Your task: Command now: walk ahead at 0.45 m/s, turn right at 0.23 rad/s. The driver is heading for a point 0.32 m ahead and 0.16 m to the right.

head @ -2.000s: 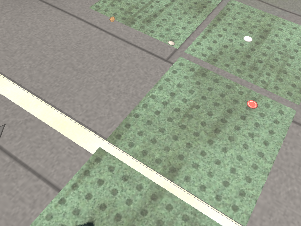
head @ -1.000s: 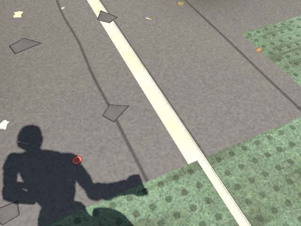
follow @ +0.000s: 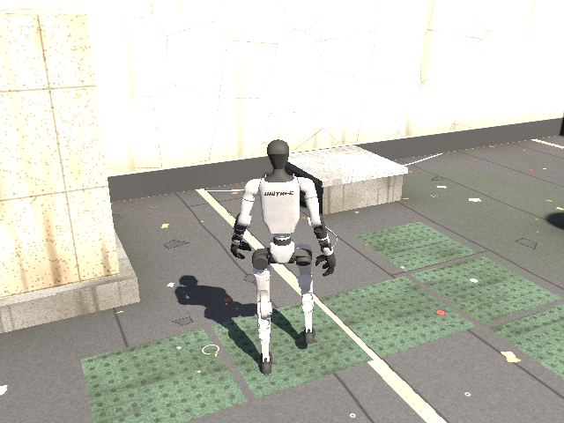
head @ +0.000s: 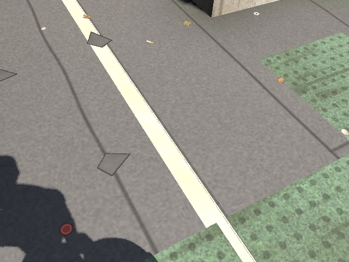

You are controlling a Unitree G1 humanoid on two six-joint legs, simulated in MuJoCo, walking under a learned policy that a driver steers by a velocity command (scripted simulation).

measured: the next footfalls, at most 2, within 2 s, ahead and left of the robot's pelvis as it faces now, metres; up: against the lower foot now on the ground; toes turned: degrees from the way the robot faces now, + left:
right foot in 0.22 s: +0.32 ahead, -0.14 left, +0.00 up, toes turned -8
left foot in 0.68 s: +0.44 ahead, +0.07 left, +0.00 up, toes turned -11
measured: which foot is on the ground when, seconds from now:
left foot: down 0.00-0.24, up 0.26-0.66, down 0.68-1.00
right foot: up 0.00-0.20, down 0.22-1.00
